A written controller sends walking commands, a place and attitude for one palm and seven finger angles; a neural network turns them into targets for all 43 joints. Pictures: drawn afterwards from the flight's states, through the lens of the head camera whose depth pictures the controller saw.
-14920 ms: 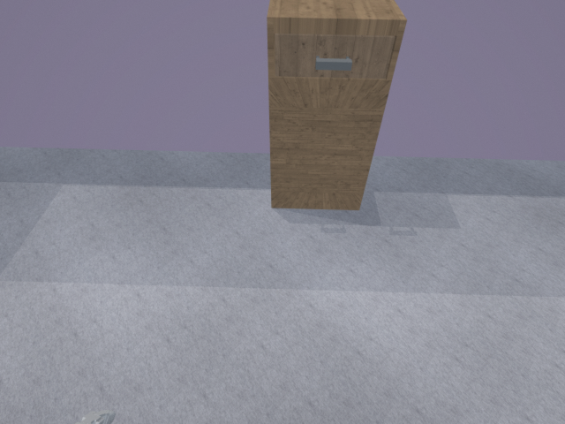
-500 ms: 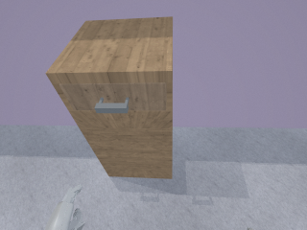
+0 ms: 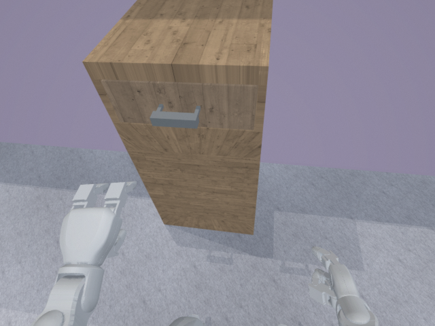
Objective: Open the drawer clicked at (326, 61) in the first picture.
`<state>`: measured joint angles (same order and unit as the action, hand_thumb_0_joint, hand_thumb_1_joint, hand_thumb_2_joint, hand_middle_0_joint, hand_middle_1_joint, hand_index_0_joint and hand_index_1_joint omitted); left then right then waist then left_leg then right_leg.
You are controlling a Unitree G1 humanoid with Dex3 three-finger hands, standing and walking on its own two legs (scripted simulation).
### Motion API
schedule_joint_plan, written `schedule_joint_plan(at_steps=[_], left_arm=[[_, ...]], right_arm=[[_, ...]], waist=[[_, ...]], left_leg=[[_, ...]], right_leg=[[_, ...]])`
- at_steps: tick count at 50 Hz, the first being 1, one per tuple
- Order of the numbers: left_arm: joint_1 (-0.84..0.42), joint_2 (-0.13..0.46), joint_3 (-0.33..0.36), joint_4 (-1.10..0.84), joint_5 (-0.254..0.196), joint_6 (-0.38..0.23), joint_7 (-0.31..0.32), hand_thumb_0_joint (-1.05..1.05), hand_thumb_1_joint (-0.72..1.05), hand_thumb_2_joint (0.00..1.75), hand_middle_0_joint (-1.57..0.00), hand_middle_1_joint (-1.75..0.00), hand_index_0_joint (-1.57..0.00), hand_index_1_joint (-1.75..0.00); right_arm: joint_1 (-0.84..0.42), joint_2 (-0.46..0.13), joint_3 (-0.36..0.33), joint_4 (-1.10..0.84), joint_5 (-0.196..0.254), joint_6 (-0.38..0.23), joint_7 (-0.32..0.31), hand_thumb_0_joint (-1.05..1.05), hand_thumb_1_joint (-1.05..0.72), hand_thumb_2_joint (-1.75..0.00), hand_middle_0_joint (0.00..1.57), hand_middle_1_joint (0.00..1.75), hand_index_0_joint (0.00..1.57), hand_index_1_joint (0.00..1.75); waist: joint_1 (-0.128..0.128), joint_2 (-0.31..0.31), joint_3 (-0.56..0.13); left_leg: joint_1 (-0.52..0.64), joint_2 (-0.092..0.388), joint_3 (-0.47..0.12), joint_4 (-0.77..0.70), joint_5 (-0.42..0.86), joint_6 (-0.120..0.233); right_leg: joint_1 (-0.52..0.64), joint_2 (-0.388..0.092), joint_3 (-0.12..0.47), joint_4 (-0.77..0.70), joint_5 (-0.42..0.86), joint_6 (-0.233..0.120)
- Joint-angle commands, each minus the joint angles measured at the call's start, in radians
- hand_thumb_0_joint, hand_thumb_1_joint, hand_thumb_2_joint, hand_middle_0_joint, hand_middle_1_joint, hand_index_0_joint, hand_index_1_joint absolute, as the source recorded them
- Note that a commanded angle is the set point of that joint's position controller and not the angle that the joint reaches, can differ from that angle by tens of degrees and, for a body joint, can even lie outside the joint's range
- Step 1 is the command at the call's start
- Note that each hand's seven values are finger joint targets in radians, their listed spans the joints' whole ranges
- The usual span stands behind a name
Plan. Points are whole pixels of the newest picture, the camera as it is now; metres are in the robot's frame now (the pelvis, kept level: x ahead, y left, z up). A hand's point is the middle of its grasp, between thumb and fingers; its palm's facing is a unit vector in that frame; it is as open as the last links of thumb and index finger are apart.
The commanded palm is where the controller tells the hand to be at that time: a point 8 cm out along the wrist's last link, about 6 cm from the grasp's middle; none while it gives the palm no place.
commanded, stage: raise the hand with hooked fingers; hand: left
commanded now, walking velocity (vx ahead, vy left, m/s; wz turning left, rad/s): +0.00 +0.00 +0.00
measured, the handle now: (177, 114) +0.59 +0.19 +0.04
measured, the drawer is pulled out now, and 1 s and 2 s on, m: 0.00 0.00 0.00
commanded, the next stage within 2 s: move the hooked fingers above the handle in 1.22 s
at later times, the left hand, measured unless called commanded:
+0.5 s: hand (99, 185) +0.31 +0.25 +0.11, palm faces +0.13 -0.08 -0.99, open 13.0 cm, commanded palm +0.28 +0.25 +0.16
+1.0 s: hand (95, 153) +0.35 +0.26 +0.15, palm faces -0.02 -0.08 -1.00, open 13.9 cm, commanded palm +0.32 +0.26 +0.21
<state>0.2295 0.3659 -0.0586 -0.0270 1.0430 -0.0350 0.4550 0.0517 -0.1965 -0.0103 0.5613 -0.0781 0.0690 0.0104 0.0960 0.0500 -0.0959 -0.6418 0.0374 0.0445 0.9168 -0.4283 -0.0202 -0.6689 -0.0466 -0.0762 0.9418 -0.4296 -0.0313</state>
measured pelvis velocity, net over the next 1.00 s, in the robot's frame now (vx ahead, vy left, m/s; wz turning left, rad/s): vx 0.04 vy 0.02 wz -0.01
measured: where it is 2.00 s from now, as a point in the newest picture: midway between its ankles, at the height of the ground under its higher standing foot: outside the picture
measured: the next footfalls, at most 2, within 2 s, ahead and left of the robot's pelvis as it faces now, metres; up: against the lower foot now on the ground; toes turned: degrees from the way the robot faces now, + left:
none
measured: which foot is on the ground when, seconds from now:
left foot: down 0.00-1.00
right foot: down 0.00-1.00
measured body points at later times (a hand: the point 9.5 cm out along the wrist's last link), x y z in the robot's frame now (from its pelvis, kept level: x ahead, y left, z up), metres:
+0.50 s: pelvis +0.03 +0.02 +0.04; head +0.05 -0.01 +0.49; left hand +0.30 +0.25 +0.16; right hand +0.22 -0.22 -0.07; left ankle +0.02 +0.13 -0.69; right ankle +0.03 -0.10 -0.69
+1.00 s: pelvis +0.04 +0.02 +0.05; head +0.06 -0.02 +0.50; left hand +0.34 +0.26 +0.20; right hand +0.23 -0.21 -0.07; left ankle +0.02 +0.13 -0.69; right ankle +0.03 -0.10 -0.69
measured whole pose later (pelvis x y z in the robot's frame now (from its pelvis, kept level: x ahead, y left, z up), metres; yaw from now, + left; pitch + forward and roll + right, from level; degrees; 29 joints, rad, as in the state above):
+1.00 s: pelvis +0.04 +0.02 +0.05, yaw -1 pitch +2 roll +0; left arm -0.11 0.50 -0.02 0.04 0.88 0.01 -0.03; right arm 0.12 -0.27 0.00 0.62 0.00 0.14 -0.02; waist 0.08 0.09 0.00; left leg -0.22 0.01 0.06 0.43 -0.25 0.01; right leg -0.25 -0.04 -0.07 0.45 -0.25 0.00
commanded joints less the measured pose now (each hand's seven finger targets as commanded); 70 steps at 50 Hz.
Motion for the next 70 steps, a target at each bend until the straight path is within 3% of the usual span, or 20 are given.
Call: schedule_joint_plan(at_steps=[1,4,7,9,12,17,20,24,28,31,35,40,43,46,50,55,59,66,69,70], left_arm=[[-0.028,0.104,0.045,-0.108,-0.044,0.148,-0.078,0.0,0.08,0.55,-0.26,-0.82,-0.26,-0.82],[-0.005,0.165,0.087,-0.098,-0.059,0.188,-0.161,0.0,0.01,0.52,-0.26,-0.87,-0.26,-0.87],[-0.069,0.188,0.098,-0.162,-0.048,0.147,-0.195,0.0,-0.06,0.49,-0.27,-0.92,-0.27,-0.92],[-0.127,0.211,0.126,-0.222,-0.043,0.102,-0.188,0.0,-0.1,0.47,-0.27,-0.94,-0.27,-0.94],[-0.205,0.193,0.12,-0.281,-0.042,0.025,-0.151,0.0,-0.17,0.44,-0.28,-0.99,-0.28,-0.99],[-0.281,0.189,0.113,-0.246,-0.049,0.002,-0.117,0.0,-0.29,0.39,-0.29,-1.07,-0.29,-1.07],[-0.305,0.2,0.11,-0.216,-0.051,0.049,-0.136,0.0,-0.36,0.36,-0.29,-1.11,-0.29,-1.11],[-0.327,0.224,0.108,-0.164,-0.077,0.117,-0.211,0.0,-0.45,0.32,-0.3,-1.17,-0.3,-1.17],[-0.414,0.255,0.095,-0.171,-0.086,0.14,-0.292,0.0,-0.5,0.3,-0.3,-1.2,-0.3,-1.2],[-0.475,0.289,0.115,-0.165,-0.095,0.125,-0.342,0.0,-0.5,0.3,-0.3,-1.2,-0.3,-1.2],[-0.562,0.321,0.132,-0.175,-0.104,0.086,-0.378,0.0,-0.5,0.3,-0.3,-1.2,-0.3,-1.2],[-0.643,0.354,0.153,-0.14,-0.131,0.058,-0.41,0.0,-0.5,0.3,-0.3,-1.2,-0.3,-1.2],[-0.59,0.333,0.146,-0.076,-0.148,0.055,-0.436,0.0,-0.5,0.3,-0.3,-1.2,-0.3,-1.2],[-0.538,0.324,0.146,-0.094,-0.166,0.039,-0.461,0.0,-0.5,0.3,-0.3,-1.2,-0.3,-1.2],[-0.549,0.339,0.164,-0.174,-0.161,-0.006,-0.452,0.0,-0.5,0.3,-0.3,-1.2,-0.3,-1.2],[-0.584,0.385,0.227,-0.215,-0.147,-0.054,-0.373,0.0,-0.5,0.3,-0.3,-1.2,-0.3,-1.2],[-0.576,0.368,0.228,-0.135,-0.148,-0.032,-0.325,0.0,-0.5,0.3,-0.3,-1.2,-0.3,-1.2],[-0.567,0.31,0.126,-0.083,-0.149,0.047,-0.371,0.0,-0.5,0.3,-0.3,-1.2,-0.3,-1.2],[-0.671,0.277,0.069,-0.061,-0.143,0.046,-0.402,0.0,-0.5,0.3,-0.3,-1.2,-0.3,-1.2],[-0.724,0.295,0.069,-0.046,-0.136,0.033,-0.405,0.0,-0.5,0.3,-0.3,-1.2,-0.3,-1.2]], right_arm=[[-0.087,-0.126,-0.029,-0.166,0.048,-0.012,-0.026,0.0,-0.9,-0.9,0.2,0.3,0.2,0.3],[-0.11,-0.13,-0.002,-0.177,0.063,-0.004,-0.039,0.0,-0.9,-0.9,0.2,0.3,0.2,0.3],[-0.083,-0.125,-0.001,-0.159,0.052,-0.011,-0.046,0.0,-0.9,-0.9,0.2,0.3,0.2,0.3],[-0.073,-0.126,-0.008,-0.157,0.044,-0.019,-0.048,0.0,-0.9,-0.9,0.2,0.3,0.2,0.3],[-0.041,-0.125,-0.026,-0.134,0.032,-0.04,-0.044,0.0,-0.9,-0.9,0.2,0.3,0.2,0.3],[-0.022,-0.138,-0.05,-0.105,0.037,-0.052,-0.034,0.0,-0.9,-0.9,0.2,0.3,0.2,0.3],[-0.031,-0.145,-0.054,-0.098,0.05,-0.04,-0.032,0.0,-0.9,-0.9,0.2,0.3,0.2,0.3],[-0.057,-0.152,-0.046,-0.1,0.07,-0.018,-0.037,0.0,-0.9,-0.9,0.2,0.3,0.2,0.3],[-0.07,-0.151,-0.03,-0.104,0.074,0.003,-0.043,0.0,-0.9,-0.9,0.2,0.3,0.2,0.3],[-0.07,-0.15,-0.02,-0.103,0.073,0.013,-0.048,0.0,-0.9,-0.9,0.2,0.3,0.2,0.3],[-0.067,-0.146,-0.013,-0.097,0.071,0.017,-0.05,0.0,-0.9,-0.9,0.2,0.3,0.2,0.3],[-0.058,-0.152,-0.012,-0.084,0.078,0.021,-0.05,0.0,-0.9,-0.9,0.2,0.3,0.2,0.3],[-0.05,-0.158,-0.018,-0.082,0.081,0.025,-0.048,0.0,-0.9,-0.9,0.2,0.3,0.2,0.3],[-0.045,-0.166,-0.025,-0.092,0.082,0.028,-0.038,0.0,-0.9,-0.9,0.2,0.3,0.2,0.3],[-0.047,-0.17,-0.03,-0.098,0.076,0.024,-0.029,0.0,-0.9,-0.9,0.2,0.3,0.2,0.3],[-0.035,-0.165,-0.037,-0.086,0.074,0.011,-0.033,0.0,-0.9,-0.9,0.2,0.3,0.2,0.3],[-0.033,-0.164,-0.043,-0.068,0.088,0.009,-0.033,0.0,-0.9,-0.9,0.2,0.3,0.2,0.3],[-0.051,-0.17,-0.039,-0.074,0.095,0.018,-0.036,0.0,-0.9,-0.9,0.2,0.3,0.2,0.3],[-0.048,-0.169,-0.032,-0.075,0.094,0.016,-0.045,0.0,-0.9,-0.9,0.2,0.3,0.2,0.3],[-0.04,-0.17,-0.027,-0.066,0.092,0.011,-0.048,0.0,-0.9,-0.9,0.2,0.3,0.2,0.3]], waist=[[-0.019,-0.143,-0.186],[0.01,-0.202,-0.136],[0.011,-0.115,-0.097],[0.009,-0.067,-0.11],[-0.012,0.021,-0.153],[-0.031,0.037,-0.153],[-0.022,-0.001,-0.187],[-0.015,-0.047,-0.159],[-0.018,-0.05,-0.134],[-0.017,-0.059,-0.136],[-0.018,0.001,-0.158],[-0.024,-0.011,-0.165],[-0.018,-0.049,-0.137],[-0.006,-0.07,-0.164],[-0.002,-0.039,-0.192],[0.005,-0.013,-0.217],[-0.003,-0.021,-0.177],[-0.017,-0.06,-0.152],[-0.044,-0.069,-0.128],[-0.05,-0.072,-0.113]], left_leg=[[0.17,-0.063,-0.015,-0.241,0.199,0.044],[0.16,-0.062,-0.007,-0.313,0.173,0.044],[0.215,-0.058,0.0,-0.351,0.2,0.048],[0.25,-0.055,-0.004,-0.366,0.219,0.049],[0.345,-0.056,-0.015,-0.356,0.298,0.046],[0.388,-0.051,-0.025,-0.357,0.351,0.037],[0.4,-0.047,-0.027,-0.379,0.399,0.036],[0.4,-0.048,-0.024,-0.421,0.445,0.037],[0.428,-0.05,-0.014,-0.455,0.466,0.041],[0.445,-0.053,-0.011,-0.473,0.47,0.045],[0.484,-0.057,-0.015,-0.482,0.521,0.044],[0.488,-0.06,-0.017,-0.497,0.542,0.043],[0.469,-0.062,-0.007,-0.505,0.531,0.045],[0.466,-0.064,-0.004,-0.507,0.549,0.047],[0.471,-0.064,-0.009,-0.506,0.555,0.047],[0.477,-0.064,-0.012,-0.505,0.536,0.047],[0.454,-0.063,-0.005,-0.509,0.489,0.043],[0.45,-0.064,0.006,-0.526,0.432,0.049],[0.452,-0.064,0.0,-0.525,0.386,0.052],[0.445,-0.064,-0.004,-0.528,0.359,0.052]], right_leg=[[0.27,0.047,0.083,-0.293,0.216,0.001],[0.362,0.033,0.1,-0.338,0.171,0.008],[0.377,0.03,0.088,-0.365,0.186,0.003],[0.39,0.031,0.082,-0.378,0.191,-0.003],[0.354,0.042,0.071,-0.37,0.244,-0.014],[0.315,0.046,0.047,-0.37,0.269,-0.016],[0.367,0.047,0.039,-0.374,0.322,-0.013],[0.444,0.048,0.038,-0.403,0.39,-0.007],[0.487,0.047,0.036,-0.437,0.417,-0.001],[0.521,0.048,0.04,-0.461,0.433,0.001],[0.55,0.048,0.038,-0.478,0.471,-0.002],[0.575,0.048,0.034,-0.499,0.501,0.0],[0.581,0.047,0.033,-0.51,0.515,0.005],[0.61,0.043,0.036,-0.505,0.545,0.007],[0.605,0.041,0.04,-0.5,0.538,0.005],[0.589,0.041,0.045,-0.499,0.501,0.002],[0.56,0.044,0.044,-0.509,0.452,0.001],[0.558,0.04,0.041,-0.524,0.406,0.01],[0.518,0.045,0.039,-0.536,0.354,0.011],[0.501,0.042,0.038,-0.541,0.322,0.011]])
